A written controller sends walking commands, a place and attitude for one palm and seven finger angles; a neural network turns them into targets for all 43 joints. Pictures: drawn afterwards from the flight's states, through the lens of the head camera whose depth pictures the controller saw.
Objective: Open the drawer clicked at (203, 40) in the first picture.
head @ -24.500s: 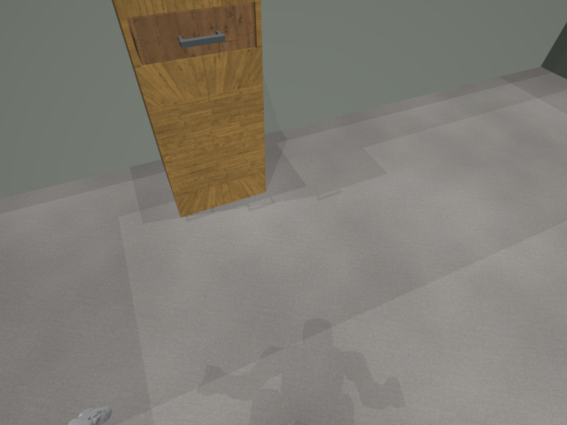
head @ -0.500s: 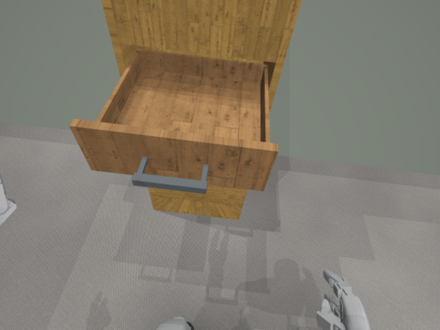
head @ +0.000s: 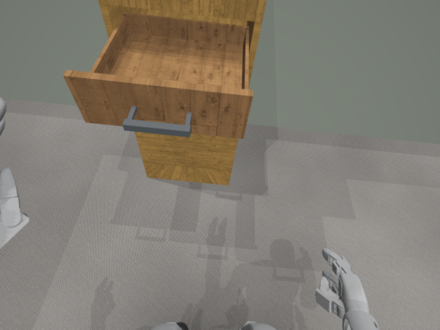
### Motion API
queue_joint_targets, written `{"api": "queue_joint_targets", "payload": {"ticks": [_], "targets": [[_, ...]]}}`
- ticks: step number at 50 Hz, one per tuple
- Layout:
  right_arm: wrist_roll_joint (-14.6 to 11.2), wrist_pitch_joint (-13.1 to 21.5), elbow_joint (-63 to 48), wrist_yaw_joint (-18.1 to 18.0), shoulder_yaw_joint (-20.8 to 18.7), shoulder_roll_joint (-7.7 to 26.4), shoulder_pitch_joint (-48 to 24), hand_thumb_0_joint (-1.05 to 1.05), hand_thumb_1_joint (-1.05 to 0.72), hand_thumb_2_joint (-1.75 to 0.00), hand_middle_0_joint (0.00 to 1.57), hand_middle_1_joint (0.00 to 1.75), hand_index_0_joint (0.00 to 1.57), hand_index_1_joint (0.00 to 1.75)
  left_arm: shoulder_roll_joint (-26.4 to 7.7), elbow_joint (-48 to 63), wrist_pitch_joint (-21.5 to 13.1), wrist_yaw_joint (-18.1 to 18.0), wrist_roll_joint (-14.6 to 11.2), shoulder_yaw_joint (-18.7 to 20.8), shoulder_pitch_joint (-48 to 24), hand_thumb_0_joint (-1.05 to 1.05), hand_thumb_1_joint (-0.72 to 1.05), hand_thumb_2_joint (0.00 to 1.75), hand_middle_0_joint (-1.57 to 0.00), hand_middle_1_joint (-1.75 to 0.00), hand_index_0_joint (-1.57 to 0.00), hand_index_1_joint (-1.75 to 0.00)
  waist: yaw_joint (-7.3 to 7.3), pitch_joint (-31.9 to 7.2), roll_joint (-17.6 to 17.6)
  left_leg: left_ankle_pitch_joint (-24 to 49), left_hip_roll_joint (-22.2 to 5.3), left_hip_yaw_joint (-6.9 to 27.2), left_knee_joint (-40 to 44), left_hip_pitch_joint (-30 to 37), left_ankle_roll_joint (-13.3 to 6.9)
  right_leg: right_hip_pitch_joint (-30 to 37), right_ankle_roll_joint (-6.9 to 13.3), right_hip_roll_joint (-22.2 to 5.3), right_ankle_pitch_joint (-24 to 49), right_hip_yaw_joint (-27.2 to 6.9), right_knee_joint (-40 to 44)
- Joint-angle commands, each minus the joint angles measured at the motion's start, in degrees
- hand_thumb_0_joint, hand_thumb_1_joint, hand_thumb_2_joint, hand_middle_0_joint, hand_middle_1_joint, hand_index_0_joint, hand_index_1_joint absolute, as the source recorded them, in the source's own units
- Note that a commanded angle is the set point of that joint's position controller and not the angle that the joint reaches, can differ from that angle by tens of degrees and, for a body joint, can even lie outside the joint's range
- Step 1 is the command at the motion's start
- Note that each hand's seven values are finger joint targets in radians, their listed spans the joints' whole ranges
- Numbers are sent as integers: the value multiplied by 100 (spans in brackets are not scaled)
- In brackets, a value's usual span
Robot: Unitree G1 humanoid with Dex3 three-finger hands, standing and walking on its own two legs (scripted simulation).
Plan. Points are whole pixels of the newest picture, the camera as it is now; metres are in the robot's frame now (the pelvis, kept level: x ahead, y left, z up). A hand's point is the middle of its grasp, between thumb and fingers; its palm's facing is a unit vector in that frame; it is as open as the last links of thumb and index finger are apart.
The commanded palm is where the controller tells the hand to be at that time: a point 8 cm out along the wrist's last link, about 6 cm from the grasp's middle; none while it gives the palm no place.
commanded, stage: stop stepping back and stand still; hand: left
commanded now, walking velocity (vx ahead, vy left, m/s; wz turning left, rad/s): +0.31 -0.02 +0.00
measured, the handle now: (159, 121) +0.51 +0.16 +0.03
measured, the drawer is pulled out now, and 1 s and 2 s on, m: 0.30 0.30 0.30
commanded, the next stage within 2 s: let the arm hang, fingers relaxed in 1.34 s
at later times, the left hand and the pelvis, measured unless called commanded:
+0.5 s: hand out of the picture +0.09 +0.21 +0.21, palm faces +0.44 -0.74 -0.50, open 7.5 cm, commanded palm +0.02 +0.26 +0.22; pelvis -0.09 -0.03 -0.01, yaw +3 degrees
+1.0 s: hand out of the picture +0.09 +0.25 +0.21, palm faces +0.49 -0.74 -0.46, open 7.4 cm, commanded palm +0.02 +0.28 +0.22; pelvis -0.08 -0.01 +0.00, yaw +5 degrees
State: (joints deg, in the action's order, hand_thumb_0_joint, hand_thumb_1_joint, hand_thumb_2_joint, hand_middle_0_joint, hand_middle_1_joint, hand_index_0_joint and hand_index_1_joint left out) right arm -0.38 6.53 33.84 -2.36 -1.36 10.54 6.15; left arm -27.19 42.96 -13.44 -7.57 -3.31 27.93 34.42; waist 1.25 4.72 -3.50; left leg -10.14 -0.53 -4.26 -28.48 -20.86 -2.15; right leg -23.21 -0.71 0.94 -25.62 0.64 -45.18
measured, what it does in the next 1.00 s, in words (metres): steps on the spot: left foot, then left foot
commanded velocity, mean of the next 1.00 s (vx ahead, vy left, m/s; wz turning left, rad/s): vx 0.14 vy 0.04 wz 0.00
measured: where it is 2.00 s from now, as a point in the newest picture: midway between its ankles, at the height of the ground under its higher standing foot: outside the picture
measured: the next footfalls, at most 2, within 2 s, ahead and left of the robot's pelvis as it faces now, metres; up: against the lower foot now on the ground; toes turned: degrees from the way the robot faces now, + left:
left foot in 0.36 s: -0.05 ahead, +0.10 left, +0.00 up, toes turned +6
left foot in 0.76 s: -0.03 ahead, +0.11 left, +0.00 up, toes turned +9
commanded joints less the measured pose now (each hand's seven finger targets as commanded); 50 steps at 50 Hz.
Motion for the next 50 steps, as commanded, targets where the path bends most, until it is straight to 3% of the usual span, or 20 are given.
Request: {"api": "queue_joint_targets", "payload": {"ticks": [1, 4, 7, 9, 11, 15, 16, 18, 20, 23, 24, 26, 29, 33, 35, 39, 40, 43, 47, 50], "targets": [[-77, 368, -904, 37, -161, 761, -33, 0, -90, -90, 20, 30, 20, 30, -873, 1788, -245, -193, -89, 849, 499, 0, 90, 90, -20, -30, -20, -30, -81, -1523, 1651, 1632, -1303, 969, 765, 932, -354, 620, -57, -87, -15, 268, 605], [-139, 267, -970, -47, -87, 819, -105, 0, -90, -90, 20, 30, 20, 30, -975, 1134, -155, -267, -77, 969, 282, 0, 90, 90, -20, -30, -20, -30, -27, -947, 1144, -2159, -759, 586, 919, -787, -41, 2041, 104, -273, 448, 325, 1964], [-104, 74, -814, -131, -220, 799, 85, 0, -90, -90, 20, 30, 20, 30, -1002, 664, -72, -265, -88, 901, -192, 0, 90, 90, -20, -30, -20, -30, -8, -625, -834, -1445, 113, 381, -2572, 62, 308, -441, 993, -2122, -2250, -2418, 4098], [-65, 11, -670, -146, -191, 800, 88, 0, -90, -90, 20, 30, 20, 30, -707, 212, -37, -202, -62, 603, -490, 0, 90, 90, -20, -30, -20, -30, 147, -497, -665, -1121, -40, 484, -3266, -248, 248, -559, 877, -1984, -1533, -1638, 3740], [-39, 23, -703, -216, -110, 757, -54, 0, -90, -90, 20, 30, 20, 30, -620, -180, -33, -186, 39, 407, -602, 0, 90, 90, -20, -30, -20, -30, 77, -347, -546, -1272, -141, 264, -2331, 24, 146, -691, 725, -1667, -1494, -1024, 3578], [-2, 209, -654, -282, -77, 798, 59, 0, -90, -90, 20, 30, 20, 30, -531, 126, -151, -265, 153, 146, -687, 0, 90, 90, -20, -30, -20, -30, 37, -498, -144, -1425, -12, -142, 309, 703, -115, 149, 611, -1356, -1261, -814, 3135], [36, 268, -687, -274, -53, 816, 194, 0, -90, -90, 20, 30, 20, 30, -504, 416, -229, -278, 157, 103, -680, 0, 90, 90, -20, -30, -20, -30, 58, -539, 373, -1583, -112, 109, 1063, 699, -208, 550, 513, -1070, -888, -643, 2602], [30, 346, -850, -207, -141, 985, 222, 0, -90, -90, 20, 30, 20, 30, -662, 991, -367, -308, 175, 273, -642, 0, 90, 90, -20, -30, -20, -30, -43, -829, 1687, -1451, -1176, 1640, 1377, 888, -623, 454, 135, -161, 257, 217, 802], [-21, 355, -740, -163, -115, 827, 150, 0, -90, -90, 20, 30, 20, 30, -1050, 966, -367, -303, 216, 687, -423, 0, 90, 90, -20, -30, -20, -30, -19, -747, 2039, -3220, -1500, 2018, 1859, -12, -748, 409, 47, -81, -76, 337, -138], [-29, 407, -676, -154, -81, 856, 100, 0, -90, -90, 20, 30, 20, 30, -794, 524, -304, -300, 217, 588, -234, 0, 90, 90, -20, -30, -20, -30, -99, -311, 1288, -2241, -1084, 1192, 992, -894, -520, 1411, 101, -160, 345, 284, 1167], [-22, 382, -651, -163, -125, 886, 86, 0, -90, -90, 20, 30, 20, 30, -778, 322, -320, -281, 207, 589, -272, 0, 90, 90, -20, -30, -20, -30, -111, -227, 710, -1981, -660, 806, 268, -1117, -316, 1656, 240, -312, 254, -251, 1952], [-40, 309, -663, -121, -255, 872, 125, 0, -90, -90, 20, 30, 20, 30, -932, 233, -409, -255, 131, 704, -637, 0, 90, 90, -20, -30, -20, -30, -59, -626, -982, -1718, 104, 207, -2374, -1488, 46, 1683, 1003, -2112, -746, -3132, 3517], [4, 177, -547, -75, -257, 815, 365, 0, -90, -90, 20, 30, 20, 30, -595, -28, -505, -123, 114, 439, -676, 0, 90, 90, -20, -30, -20, -30, 70, -493, -173, -1013, -202, 519, -3060, -1035, 134, 683, 1048, -1919, -764, -2132, 3603], [9, 205, -639, -167, -144, 692, 200, 0, -90, -90, 20, 30, 20, 30, -552, 113, -480, -157, 150, 286, -567, 0, 90, 90, -20, -30, -20, -30, -41, -526, -494, -1060, -191, 45, -922, 372, 4, 136, 844, -1593, -745, -1102, 3541], [62, 281, -621, -238, -109, 716, 252, 0, -90, -90, 20, 30, 20, 30, -566, 345, -444, -234, 171, 273, -549, 0, 90, 90, -20, -30, -20, -30, 7, -530, 14, -801, -70, -55, 258, 1162, -38, 35, 628, -1237, -697, -774, 3167], [17, 365, -716, -174, -114, 817, 194, 0, -90, -90, 20, 30, 20, 30, -678, 723, -526, -278, 141, 454, -678, 0, 90, 90, -20, -30, -20, -30, -110, -710, 1448, -1821, -1343, 1716, 1567, 375, -439, 710, 55, -182, 413, 135, 1104], [22, 365, -721, -169, -90, 748, 159, 0, -90, -90, 20, 30, 20, 30, -879, 781, -505, -288, 184, 652, -666, 0, 90, 90, -20, -30, -20, -30, -136, -733, 1630, -2212, -1329, 1622, 1757, 134, -405, 898, 50, -152, 423, 126, 881], [-20, 416, -675, -133, -54, 730, 153, 0, -90, -90, 20, 30, 20, 30, -596, 427, -420, -272, 164, 465, -512, 0, 90, 90, -20, -30, -20, -30, -82, -500, 997, -958, -980, 997, 1130, -89, -243, 1312, 59, -222, 1255, 72, 1562], [-30, 385, -618, -34, -110, 761, 232, 0, -90, -90, 20, 30, 20, 30, -506, 276, -408, -196, 51, 398, -284, 0, 90, 90, -20, -30, -20, -30, 0, -777, 13, -155, -344, 421, 118, 441, 65, 1256, 291, -768, 1947, -840, 2514], [-23, 311, -639, -30, -97, 761, 125, 0, -90, -90, 20, 30, 20, 30, -551, 530, -372, -222, 53, 386, -317, 0, 90, 90, -20, -30, -20, -30, 5, -896, 325, 290, -287, 366, 161, 861, 111, 1188, 348, -851, 2390, -780, 2564]]}}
